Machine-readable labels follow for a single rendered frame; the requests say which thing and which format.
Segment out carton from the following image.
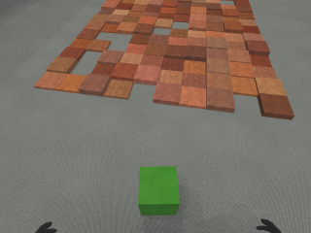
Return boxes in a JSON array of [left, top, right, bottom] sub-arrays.
[[138, 166, 180, 216]]

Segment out right robot hand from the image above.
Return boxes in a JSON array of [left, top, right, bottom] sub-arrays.
[[256, 218, 282, 233]]

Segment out left robot hand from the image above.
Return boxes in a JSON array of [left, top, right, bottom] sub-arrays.
[[35, 221, 57, 233]]

